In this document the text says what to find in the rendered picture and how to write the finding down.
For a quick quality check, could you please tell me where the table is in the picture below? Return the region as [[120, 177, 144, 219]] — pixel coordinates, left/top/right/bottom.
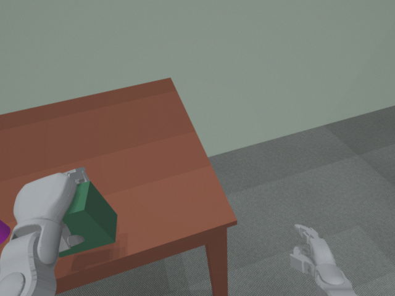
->
[[0, 78, 237, 296]]

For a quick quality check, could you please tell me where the robot right forearm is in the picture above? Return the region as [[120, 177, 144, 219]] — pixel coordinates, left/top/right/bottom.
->
[[314, 263, 358, 296]]

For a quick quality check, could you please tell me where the right robot hand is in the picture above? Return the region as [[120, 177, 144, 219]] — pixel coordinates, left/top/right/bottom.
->
[[289, 224, 336, 277]]

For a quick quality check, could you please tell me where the left robot hand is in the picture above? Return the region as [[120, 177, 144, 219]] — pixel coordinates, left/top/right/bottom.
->
[[14, 167, 90, 252]]

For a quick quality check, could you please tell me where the robot left forearm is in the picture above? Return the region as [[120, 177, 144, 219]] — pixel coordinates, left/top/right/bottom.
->
[[0, 218, 62, 296]]

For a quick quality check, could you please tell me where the sponge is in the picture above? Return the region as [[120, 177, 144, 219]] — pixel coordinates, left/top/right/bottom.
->
[[59, 181, 117, 258]]

